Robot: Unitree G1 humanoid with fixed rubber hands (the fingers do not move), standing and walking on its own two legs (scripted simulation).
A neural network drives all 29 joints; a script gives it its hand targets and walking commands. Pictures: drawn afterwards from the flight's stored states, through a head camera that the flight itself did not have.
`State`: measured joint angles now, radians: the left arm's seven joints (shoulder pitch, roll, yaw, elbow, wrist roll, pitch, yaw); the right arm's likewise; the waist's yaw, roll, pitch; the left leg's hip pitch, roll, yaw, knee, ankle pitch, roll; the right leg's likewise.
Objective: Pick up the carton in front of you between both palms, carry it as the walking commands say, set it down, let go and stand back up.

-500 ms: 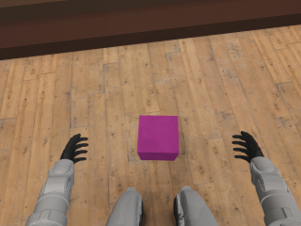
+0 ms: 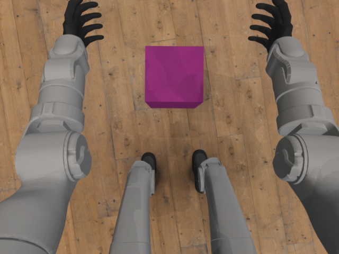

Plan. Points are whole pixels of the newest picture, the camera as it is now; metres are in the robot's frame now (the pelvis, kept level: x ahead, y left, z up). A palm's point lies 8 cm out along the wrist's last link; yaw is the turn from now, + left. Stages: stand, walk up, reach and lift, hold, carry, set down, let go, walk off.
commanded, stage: reach and lift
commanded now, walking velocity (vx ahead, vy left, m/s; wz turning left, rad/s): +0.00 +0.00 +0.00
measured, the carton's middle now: (173, 81) +0.54 -0.01 -0.53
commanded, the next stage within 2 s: none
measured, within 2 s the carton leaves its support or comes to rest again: leaves its support in 1.86 s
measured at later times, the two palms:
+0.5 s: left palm (110, 63) +0.54 +0.18 -0.28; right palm (240, 63) +0.53 -0.20 -0.27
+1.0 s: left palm (126, 78) +0.54 +0.17 -0.45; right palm (221, 78) +0.52 -0.19 -0.45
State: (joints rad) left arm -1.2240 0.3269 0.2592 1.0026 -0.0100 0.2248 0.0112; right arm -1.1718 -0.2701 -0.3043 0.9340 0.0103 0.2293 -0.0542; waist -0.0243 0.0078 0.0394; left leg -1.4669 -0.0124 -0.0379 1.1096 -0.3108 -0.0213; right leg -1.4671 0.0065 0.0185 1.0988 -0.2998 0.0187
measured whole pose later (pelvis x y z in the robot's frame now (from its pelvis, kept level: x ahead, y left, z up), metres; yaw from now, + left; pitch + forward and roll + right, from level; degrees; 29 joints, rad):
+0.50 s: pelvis +0.02 +0.00 -0.12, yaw -1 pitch +54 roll -1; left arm -1.22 0.27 0.29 0.97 0.01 0.08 0.07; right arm -1.19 -0.24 -0.33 0.94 0.01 0.07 -0.07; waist -0.02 0.01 -0.06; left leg -2.01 -0.05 -0.06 1.58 -0.50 -0.04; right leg -2.02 0.04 0.04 1.57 -0.49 0.04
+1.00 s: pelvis -0.02 +0.00 -0.27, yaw -1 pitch +38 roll -1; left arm -1.56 0.41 0.08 1.19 -0.20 0.08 0.09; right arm -1.53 -0.37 -0.14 1.17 0.19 0.07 -0.11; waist -0.02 0.00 0.40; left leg -2.25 -0.05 -0.05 2.16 -0.58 -0.05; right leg -2.26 0.04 0.03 2.15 -0.56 0.05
